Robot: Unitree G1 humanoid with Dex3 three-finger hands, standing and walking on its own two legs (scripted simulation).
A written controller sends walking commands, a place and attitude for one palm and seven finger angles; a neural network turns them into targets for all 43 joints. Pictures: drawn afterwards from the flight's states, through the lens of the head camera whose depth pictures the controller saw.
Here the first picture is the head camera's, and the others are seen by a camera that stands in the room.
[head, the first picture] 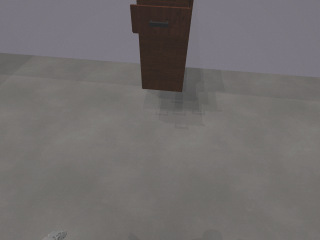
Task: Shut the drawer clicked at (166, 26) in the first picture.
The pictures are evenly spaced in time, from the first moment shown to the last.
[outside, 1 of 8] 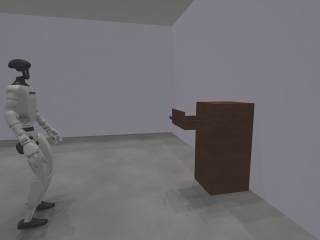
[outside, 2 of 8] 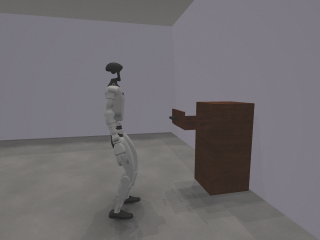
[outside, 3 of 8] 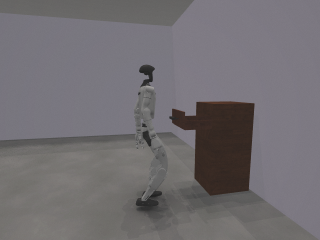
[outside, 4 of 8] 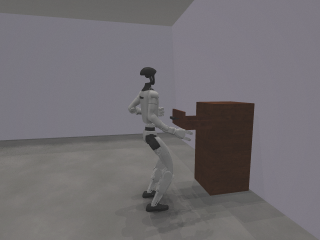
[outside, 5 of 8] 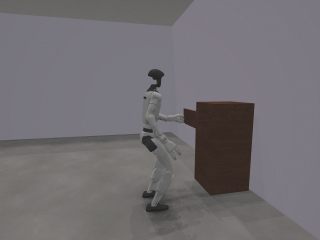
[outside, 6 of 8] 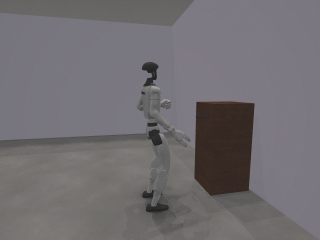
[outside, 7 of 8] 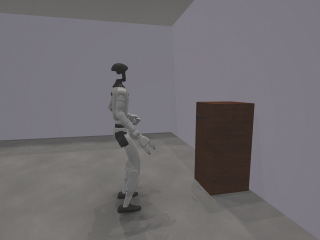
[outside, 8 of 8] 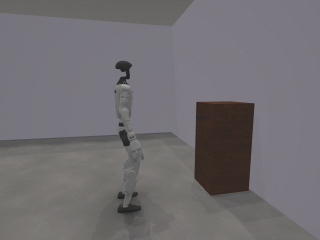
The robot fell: no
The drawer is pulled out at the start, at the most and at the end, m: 0.30 0.30 0.00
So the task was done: yes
